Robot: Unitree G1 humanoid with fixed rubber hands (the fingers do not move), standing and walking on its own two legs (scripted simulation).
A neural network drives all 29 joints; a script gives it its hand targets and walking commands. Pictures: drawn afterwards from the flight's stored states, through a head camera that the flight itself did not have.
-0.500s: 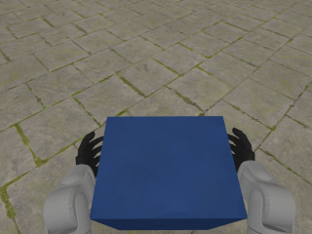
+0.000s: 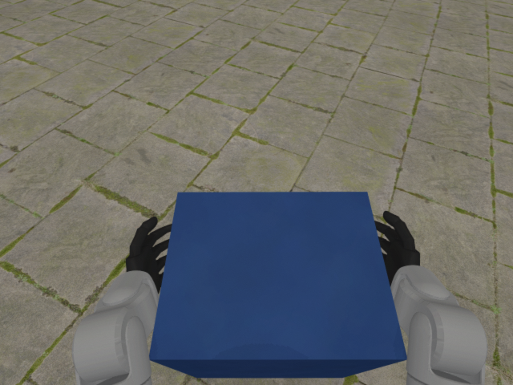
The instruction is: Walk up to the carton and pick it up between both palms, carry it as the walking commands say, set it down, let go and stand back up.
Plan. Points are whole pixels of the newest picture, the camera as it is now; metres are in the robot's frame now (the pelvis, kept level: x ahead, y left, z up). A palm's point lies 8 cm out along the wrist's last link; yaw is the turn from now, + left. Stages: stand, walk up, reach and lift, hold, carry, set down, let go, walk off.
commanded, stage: carry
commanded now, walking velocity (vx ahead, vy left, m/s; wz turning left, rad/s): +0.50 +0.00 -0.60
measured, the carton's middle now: (270, 297) +0.24 +0.01 +0.01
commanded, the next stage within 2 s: none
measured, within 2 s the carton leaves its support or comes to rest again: neither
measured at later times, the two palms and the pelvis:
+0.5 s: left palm (235, 121) +0.58 +0.08 +0.08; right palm (403, 147) +0.52 -0.25 +0.08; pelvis +0.32 -0.04 -0.01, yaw -12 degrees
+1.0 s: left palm (279, 53) +0.88 -0.02 +0.09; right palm (410, 79) +0.72 -0.32 +0.11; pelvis +0.58 -0.07 +0.01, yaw -28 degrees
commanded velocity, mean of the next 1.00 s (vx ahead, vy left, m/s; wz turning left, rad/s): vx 0.50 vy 0.00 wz -0.60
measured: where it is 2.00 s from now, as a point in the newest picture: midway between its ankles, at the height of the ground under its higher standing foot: (322, 231)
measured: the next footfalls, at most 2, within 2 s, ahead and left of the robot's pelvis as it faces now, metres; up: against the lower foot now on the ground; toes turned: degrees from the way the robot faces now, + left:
right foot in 0.26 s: +0.30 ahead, -0.13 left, +0.00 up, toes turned -10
left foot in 0.66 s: +0.64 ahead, +0.05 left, +0.00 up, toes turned -12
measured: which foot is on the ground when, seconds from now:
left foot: down 0.00-0.24, up 0.26-0.64, down 0.66-1.00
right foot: up 0.00-0.24, down 0.26-0.66, up 0.68-1.00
